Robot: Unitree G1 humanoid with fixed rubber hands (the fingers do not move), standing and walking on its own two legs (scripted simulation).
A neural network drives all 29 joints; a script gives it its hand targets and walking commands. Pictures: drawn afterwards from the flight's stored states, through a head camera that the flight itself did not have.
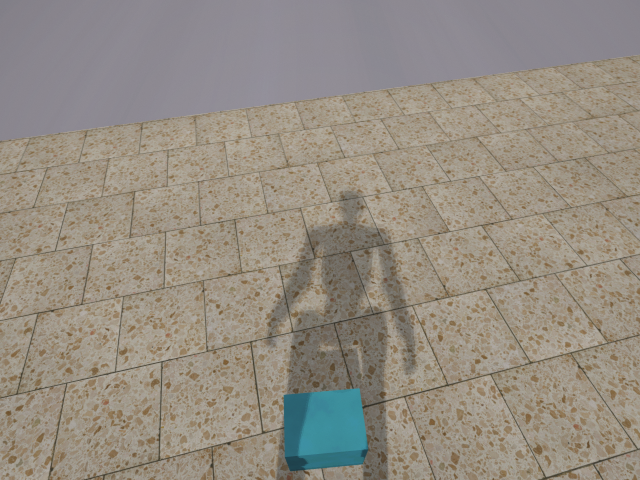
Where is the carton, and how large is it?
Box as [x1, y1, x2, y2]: [284, 388, 367, 470]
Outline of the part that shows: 359,388 284,395 285,458 290,470 362,463 367,451 367,443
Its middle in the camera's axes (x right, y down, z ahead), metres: +0.01 +0.54 +1.06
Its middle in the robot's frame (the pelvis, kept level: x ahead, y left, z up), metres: +0.35 -0.01 -0.68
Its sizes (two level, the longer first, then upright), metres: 0.206 0.148 0.192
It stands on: the floor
